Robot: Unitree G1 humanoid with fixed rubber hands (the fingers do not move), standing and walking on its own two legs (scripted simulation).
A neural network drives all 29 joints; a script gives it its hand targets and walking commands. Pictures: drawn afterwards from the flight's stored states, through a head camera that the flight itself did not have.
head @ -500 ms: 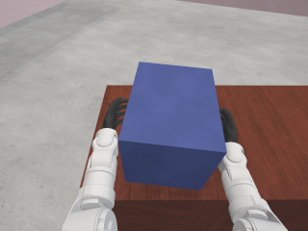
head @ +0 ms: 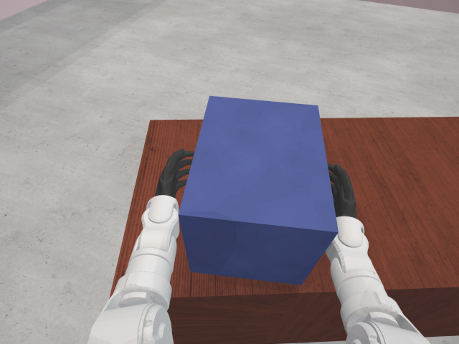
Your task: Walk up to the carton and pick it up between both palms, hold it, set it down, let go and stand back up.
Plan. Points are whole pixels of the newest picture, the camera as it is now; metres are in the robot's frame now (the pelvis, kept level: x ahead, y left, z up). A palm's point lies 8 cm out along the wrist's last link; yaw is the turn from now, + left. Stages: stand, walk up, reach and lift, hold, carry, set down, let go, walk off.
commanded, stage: set down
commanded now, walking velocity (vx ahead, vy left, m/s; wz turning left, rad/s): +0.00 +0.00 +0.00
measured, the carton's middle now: (254, 188) +0.43 -0.05 +0.02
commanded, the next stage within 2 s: none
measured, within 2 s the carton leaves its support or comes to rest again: rests again in 1.04 s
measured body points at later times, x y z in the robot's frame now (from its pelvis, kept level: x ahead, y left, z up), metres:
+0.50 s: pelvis +0.01 +0.00 +0.00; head +0.08 +0.01 +0.44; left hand +0.43 +0.11 +0.02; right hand +0.38 -0.20 +0.02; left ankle -0.02 +0.12 -0.75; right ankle -0.02 -0.14 -0.75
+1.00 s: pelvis +0.01 +0.00 -0.01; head +0.11 +0.00 +0.43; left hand +0.44 +0.11 +0.00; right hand +0.39 -0.20 -0.01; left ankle -0.02 +0.12 -0.75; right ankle -0.02 -0.14 -0.75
